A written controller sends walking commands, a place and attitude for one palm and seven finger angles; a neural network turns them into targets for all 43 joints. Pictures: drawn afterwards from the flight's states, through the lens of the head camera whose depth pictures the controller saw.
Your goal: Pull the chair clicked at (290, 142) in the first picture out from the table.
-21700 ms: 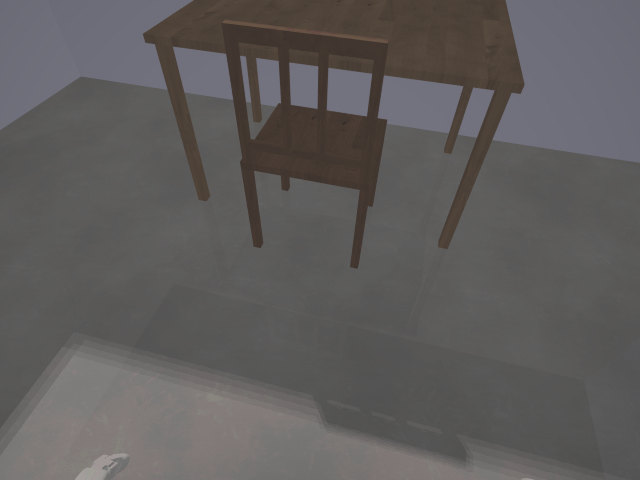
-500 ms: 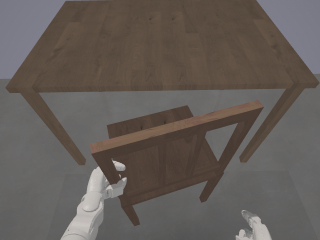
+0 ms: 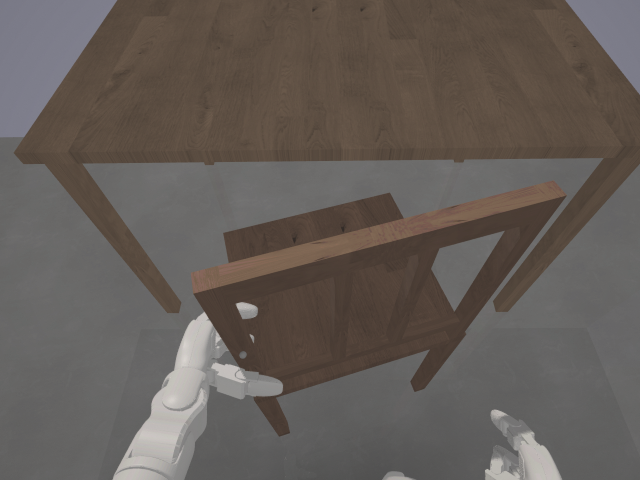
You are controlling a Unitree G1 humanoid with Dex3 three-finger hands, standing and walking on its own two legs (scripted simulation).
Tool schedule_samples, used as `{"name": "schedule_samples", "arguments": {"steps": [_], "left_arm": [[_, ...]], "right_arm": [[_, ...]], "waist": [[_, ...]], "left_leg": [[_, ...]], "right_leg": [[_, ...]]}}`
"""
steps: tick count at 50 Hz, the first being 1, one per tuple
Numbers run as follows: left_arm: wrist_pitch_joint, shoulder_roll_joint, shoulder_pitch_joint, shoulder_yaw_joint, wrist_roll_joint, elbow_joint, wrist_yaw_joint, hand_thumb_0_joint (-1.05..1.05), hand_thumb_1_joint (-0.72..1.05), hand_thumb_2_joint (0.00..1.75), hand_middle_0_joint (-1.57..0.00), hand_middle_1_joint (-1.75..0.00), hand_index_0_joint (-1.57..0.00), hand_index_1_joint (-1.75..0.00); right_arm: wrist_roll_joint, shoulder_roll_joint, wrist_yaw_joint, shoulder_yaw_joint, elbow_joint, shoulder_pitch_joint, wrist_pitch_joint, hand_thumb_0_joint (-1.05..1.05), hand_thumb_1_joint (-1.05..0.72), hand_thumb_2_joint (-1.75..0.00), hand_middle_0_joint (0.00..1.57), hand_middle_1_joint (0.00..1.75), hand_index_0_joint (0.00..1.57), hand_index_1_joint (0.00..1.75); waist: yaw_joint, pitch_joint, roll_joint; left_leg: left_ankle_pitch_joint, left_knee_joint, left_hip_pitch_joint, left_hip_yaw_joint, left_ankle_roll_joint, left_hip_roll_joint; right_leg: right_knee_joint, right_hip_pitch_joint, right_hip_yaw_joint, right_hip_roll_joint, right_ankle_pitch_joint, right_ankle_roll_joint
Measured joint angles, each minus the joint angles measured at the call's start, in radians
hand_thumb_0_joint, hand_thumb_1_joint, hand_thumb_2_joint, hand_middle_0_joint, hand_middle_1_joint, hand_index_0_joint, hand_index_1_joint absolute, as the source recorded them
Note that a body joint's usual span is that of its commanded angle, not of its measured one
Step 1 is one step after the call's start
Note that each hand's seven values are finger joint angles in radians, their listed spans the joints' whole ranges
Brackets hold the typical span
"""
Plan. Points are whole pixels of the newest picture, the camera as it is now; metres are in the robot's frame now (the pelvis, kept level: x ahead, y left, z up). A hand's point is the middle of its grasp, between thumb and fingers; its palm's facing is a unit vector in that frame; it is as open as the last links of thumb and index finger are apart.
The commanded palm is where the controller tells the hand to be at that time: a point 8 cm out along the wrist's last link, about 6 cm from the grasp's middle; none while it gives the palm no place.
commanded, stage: open the thumb and straighten the fingers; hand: left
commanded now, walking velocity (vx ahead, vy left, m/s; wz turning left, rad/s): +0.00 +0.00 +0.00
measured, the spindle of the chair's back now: (339, 319) +0.35 -0.01 -0.07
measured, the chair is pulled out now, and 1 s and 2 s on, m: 0.12 0.12 0.12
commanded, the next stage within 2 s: draw the fingers out of the gap in 0.32 s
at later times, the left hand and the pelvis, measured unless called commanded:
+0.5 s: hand (238, 355) +0.29 +0.12 -0.06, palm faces +0.00 -0.99 -0.13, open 17.4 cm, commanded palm +0.26 +0.18 -0.03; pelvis +0.00 -0.01 -0.01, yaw +1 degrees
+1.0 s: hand (225, 427) +0.20 +0.13 -0.05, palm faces +0.02 -0.99 -0.15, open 17.5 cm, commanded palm +0.18 +0.18 -0.03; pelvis +0.00 -0.02 -0.03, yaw +3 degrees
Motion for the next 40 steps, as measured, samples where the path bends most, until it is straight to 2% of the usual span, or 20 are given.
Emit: {"name": "schedule_samples", "arguments": {"steps": [5, 8, 13, 18, 25, 31, 35, 40], "left_arm": [[0.026, -0.023, 0.011, -0.03, 0.006, -0.043, 0.012, 0.0, -0.46, 0.24, -0.28, -0.85, -0.3, -0.87], [0.038, -0.029, 0.006, -0.018, 0.01, -0.036, 0.008, 0.0, -0.5, 0.22, -0.22, -0.66, -0.23, -0.67], [0.072, 0.002, -0.004, 0.01, 0.014, -0.042, -0.004, -0.01, -0.52, 0.21, -0.12, -0.34, -0.12, -0.34], [0.079, 0.028, -0.01, 0.016, -0.005, -0.069, -0.02, -0.01, -0.53, 0.2, -0.05, -0.14, -0.05, -0.14], [0.101, 0.025, 0.006, 0.034, -0.015, -0.083, -0.049, -0.01, -0.54, 0.2, -0.01, -0.03, -0.01, -0.03], [0.099, 0.034, 0.167, 0.027, -0.011, -0.222, -0.046, -0.01, -0.53, 0.2, -0.01, -0.01, -0.01, -0.01], [0.096, 0.037, 0.276, 0.01, -0.013, -0.305, -0.04, -0.01, -0.53, 0.2, 0.0, 0.0, 0.0, 0.0], [0.092, 0.052, 0.341, -0.002, -0.013, -0.358, -0.04, -0.01, -0.54, 0.2, 0.0, 0.0, 0.0, 0.0]], "right_arm": [[-0.004, 0.017, -0.004, 0.012, -0.016, -0.008, -0.008, 0.01, -0.91, -0.89, 0.2, 0.3, 0.2, 0.3], [-0.006, 0.028, -0.006, 0.028, -0.023, -0.017, -0.001, 0.01, -0.91, -0.89, 0.2, 0.3, 0.2, 0.3], [-0.005, 0.036, -0.016, 0.042, -0.048, -0.023, 0.009, 0.01, -0.91, -0.89, 0.2, 0.3, 0.2, 0.3], [-0.002, 0.02, -0.027, 0.039, -0.053, -0.015, 0.0, 0.01, -0.91, -0.89, 0.2, 0.3, 0.2, 0.3], [0.0, 0.005, -0.03, 0.036, -0.052, 0.002, 0.004, 0.01, -0.91, -0.89, 0.2, 0.3, 0.2, 0.3], [0.002, 0.0, -0.026, 0.023, -0.09, 0.035, -0.001, 0.02, -0.91, -0.89, 0.2, 0.3, 0.2, 0.3], [0.002, -0.002, -0.032, 0.023, -0.103, 0.043, -0.012, 0.02, -0.91, -0.89, 0.2, 0.3, 0.2, 0.3], [0.0, -0.002, -0.047, 0.031, -0.108, 0.028, -0.042, 0.02, -0.91, -0.89, 0.2, 0.3, 0.2, 0.3]], "waist": [[0.013, -0.012, 0.006], [0.017, -0.021, 0.0], [0.013, -0.014, -0.005], [0.013, -0.011, 0.011], [0.004, -0.025, 0.005], [-0.003, -0.035, 0.008], [0.002, -0.037, 0.009], [0.011, -0.028, 0.009]], "left_leg": [[-0.022, 0.044, -0.025, -0.005, 0.002, -0.007], [-0.034, 0.067, -0.041, -0.006, 0.0, -0.007], [-0.047, 0.101, -0.062, -0.016, -0.005, -0.003], [-0.053, 0.118, -0.077, -0.029, -0.008, -0.001], [-0.057, 0.122, -0.087, -0.029, -0.013, 0.001], [-0.064, 0.12, -0.079, -0.024, -0.019, 0.009], [-0.071, 0.13, -0.081, -0.031, -0.021, 0.01], [-0.081, 0.163, -0.1, -0.048, -0.024, 0.009]], "right_leg": [[0.048, -0.025, -0.003, -0.008, -0.027, 0.003], [0.076, -0.042, -0.004, -0.01, -0.04, 0.001], [0.105, -0.059, -0.014, -0.008, -0.055, -0.006], [0.114, -0.066, -0.027, -0.007, -0.06, -0.009], [0.126, -0.081, -0.027, -0.005, -0.068, -0.014], [0.128, -0.077, -0.023, 0.004, -0.074, -0.019], [0.139, -0.078, -0.029, 0.003, -0.083, -0.021], [0.163, -0.087, -0.046, 0.0, -0.095, -0.025]]}}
